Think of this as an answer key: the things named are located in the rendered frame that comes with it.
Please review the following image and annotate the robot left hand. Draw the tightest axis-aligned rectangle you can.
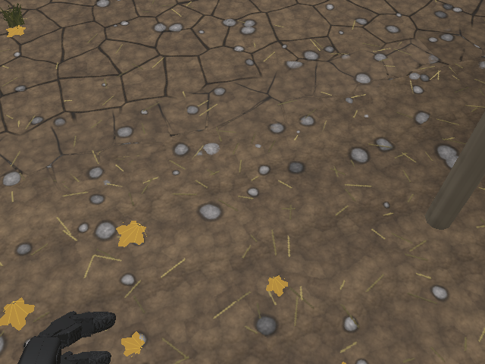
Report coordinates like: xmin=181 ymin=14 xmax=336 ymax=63
xmin=18 ymin=311 xmax=116 ymax=364

